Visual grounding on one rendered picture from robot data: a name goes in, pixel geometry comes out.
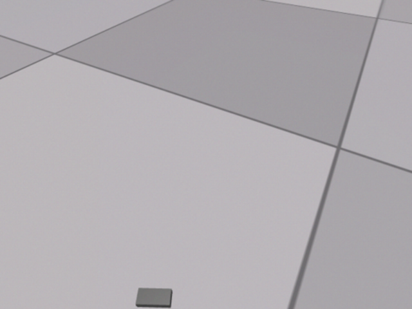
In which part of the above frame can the small box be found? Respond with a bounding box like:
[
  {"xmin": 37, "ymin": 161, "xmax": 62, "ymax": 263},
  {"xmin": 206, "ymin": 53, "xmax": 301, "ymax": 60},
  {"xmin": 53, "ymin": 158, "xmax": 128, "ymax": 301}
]
[{"xmin": 136, "ymin": 288, "xmax": 173, "ymax": 308}]

